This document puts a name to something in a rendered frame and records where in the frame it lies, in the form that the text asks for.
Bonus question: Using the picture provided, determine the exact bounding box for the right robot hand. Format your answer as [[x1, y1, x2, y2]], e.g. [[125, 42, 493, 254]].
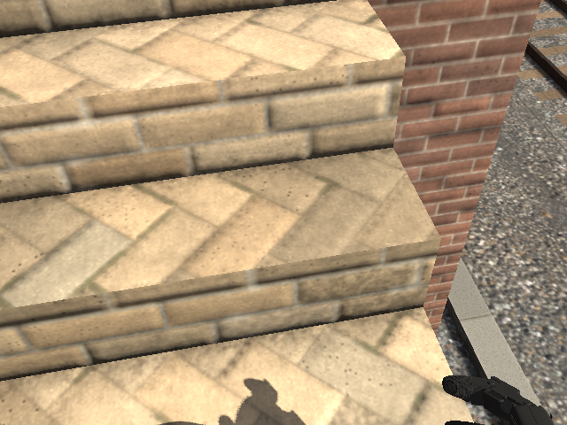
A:
[[442, 375, 555, 425]]

